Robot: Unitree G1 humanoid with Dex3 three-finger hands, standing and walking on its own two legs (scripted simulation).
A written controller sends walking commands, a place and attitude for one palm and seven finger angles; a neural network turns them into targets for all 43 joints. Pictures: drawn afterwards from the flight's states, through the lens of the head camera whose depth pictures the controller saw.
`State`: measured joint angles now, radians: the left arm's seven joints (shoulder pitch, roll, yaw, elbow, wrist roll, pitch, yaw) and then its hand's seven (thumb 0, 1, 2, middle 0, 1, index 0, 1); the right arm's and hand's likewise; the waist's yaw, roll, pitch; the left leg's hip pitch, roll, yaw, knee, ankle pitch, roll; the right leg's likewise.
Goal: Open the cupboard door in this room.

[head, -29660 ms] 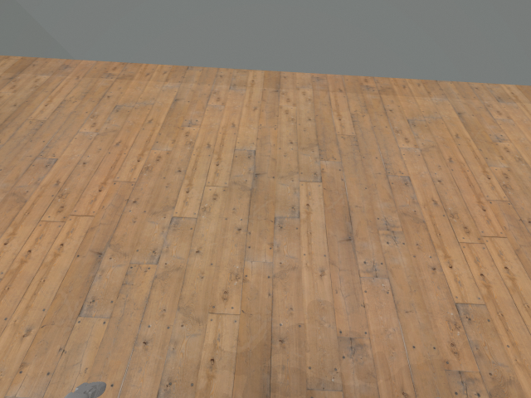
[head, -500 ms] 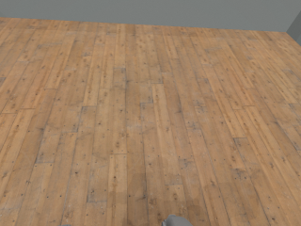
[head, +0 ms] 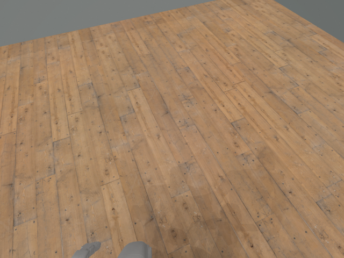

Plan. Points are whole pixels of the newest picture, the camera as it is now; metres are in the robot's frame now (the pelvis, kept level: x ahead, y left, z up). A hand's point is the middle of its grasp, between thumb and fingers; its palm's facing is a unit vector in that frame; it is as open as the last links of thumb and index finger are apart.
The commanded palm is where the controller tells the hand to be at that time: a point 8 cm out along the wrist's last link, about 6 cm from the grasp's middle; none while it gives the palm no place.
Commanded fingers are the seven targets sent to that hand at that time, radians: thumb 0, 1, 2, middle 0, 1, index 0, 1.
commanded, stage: turn or walk to find it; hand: left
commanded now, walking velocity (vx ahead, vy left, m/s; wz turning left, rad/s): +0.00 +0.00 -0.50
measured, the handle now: out of the picture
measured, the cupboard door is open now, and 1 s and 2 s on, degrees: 0 0 0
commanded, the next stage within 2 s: none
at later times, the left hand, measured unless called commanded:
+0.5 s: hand out of the picture +0.10 +0.24 -0.17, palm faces -0.18 -0.96 -0.20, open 7.4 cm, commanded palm none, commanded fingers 0.00 0.90 0.90 -0.20 -0.30 -0.20 -0.30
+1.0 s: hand (137, 256) +0.14 +0.10 -0.15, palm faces -0.47 -0.85 -0.23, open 7.4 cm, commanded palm none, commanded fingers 0.00 0.90 0.90 -0.20 -0.30 -0.20 -0.30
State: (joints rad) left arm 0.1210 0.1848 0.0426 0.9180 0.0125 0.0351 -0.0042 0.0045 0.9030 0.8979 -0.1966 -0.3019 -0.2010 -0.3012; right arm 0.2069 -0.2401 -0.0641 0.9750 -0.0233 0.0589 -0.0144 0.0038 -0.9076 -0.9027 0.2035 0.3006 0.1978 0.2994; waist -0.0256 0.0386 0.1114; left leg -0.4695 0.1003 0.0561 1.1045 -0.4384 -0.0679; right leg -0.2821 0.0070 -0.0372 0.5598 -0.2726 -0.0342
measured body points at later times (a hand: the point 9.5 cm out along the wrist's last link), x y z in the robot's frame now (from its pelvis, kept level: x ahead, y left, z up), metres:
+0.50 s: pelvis -0.01 +0.04 +0.01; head +0.03 +0.07 +0.46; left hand +0.11 +0.29 -0.15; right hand +0.01 -0.21 -0.12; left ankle +0.01 +0.13 -0.73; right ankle -0.06 -0.10 -0.64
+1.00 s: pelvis -0.04 -0.01 +0.01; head -0.02 -0.04 +0.45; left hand +0.17 +0.15 -0.13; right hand -0.12 -0.27 -0.15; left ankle +0.02 +0.14 -0.66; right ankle -0.06 -0.10 -0.73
